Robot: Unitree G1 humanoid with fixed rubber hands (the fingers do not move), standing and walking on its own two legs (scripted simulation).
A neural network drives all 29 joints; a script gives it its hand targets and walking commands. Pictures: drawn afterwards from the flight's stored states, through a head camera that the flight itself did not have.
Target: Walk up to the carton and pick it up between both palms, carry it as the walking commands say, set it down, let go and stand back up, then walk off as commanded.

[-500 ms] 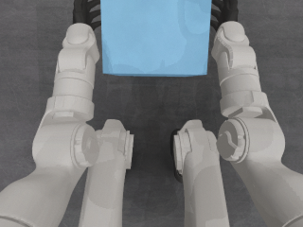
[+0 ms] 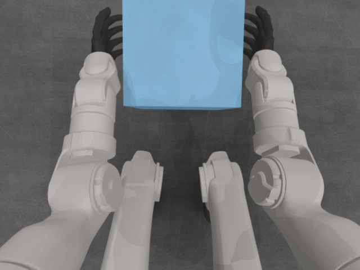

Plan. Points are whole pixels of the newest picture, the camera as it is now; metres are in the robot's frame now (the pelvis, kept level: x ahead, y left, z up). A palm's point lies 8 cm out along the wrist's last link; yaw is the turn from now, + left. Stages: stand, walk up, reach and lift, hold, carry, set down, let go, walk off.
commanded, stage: reach and lift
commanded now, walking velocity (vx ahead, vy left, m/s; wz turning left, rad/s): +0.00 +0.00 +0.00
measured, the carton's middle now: (181, 63) +0.52 -0.01 -0.17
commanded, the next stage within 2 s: none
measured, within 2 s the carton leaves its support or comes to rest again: neither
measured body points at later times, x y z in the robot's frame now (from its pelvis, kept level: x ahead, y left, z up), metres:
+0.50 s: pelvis +0.00 +0.00 +0.05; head +0.27 -0.01 +0.42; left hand +0.50 +0.14 -0.02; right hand +0.51 -0.16 -0.02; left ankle +0.10 +0.13 -0.41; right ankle +0.11 -0.12 -0.41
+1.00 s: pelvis +0.02 +0.00 +0.12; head +0.24 +0.00 +0.51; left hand +0.48 +0.15 +0.05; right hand +0.49 -0.16 +0.05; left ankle +0.10 +0.13 -0.41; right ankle +0.11 -0.12 -0.41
